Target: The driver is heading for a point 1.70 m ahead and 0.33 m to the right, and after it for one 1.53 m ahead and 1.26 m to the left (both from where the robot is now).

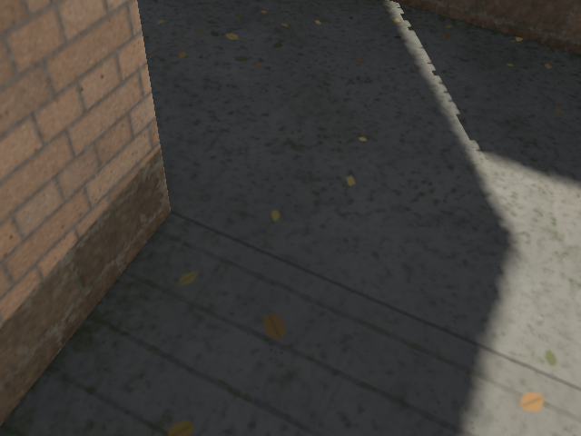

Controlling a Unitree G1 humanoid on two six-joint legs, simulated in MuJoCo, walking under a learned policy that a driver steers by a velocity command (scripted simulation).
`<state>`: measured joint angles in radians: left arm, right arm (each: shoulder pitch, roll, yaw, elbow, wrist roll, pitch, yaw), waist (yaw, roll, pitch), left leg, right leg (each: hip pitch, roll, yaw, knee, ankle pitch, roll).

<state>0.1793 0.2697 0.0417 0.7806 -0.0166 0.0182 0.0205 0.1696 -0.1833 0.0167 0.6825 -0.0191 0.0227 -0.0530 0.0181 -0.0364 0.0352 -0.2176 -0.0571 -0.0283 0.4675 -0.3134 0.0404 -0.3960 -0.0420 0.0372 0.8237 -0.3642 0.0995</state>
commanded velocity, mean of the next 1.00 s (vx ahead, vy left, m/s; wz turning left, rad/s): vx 0.00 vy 0.00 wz -0.30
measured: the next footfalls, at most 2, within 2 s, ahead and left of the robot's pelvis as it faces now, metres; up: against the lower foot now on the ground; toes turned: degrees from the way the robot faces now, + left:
right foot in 0.06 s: +0.04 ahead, -0.15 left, +0.01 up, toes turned -3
left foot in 0.40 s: +0.07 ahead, +0.10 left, +0.00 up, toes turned -18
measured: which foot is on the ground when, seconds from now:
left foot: down 0.00-0.14, up 0.16-0.38, down 0.40-0.82, up 0.84-1.00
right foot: up 0.00-0.04, down 0.06-0.42, up 0.44-0.80, down 0.82-1.00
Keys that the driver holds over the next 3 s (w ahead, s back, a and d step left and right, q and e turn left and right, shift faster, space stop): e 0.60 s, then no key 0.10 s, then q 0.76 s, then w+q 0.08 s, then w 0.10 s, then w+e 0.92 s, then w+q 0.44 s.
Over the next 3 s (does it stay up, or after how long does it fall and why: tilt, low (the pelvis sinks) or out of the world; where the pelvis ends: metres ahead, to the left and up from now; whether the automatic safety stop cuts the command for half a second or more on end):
stays up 0.55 -0.17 0.04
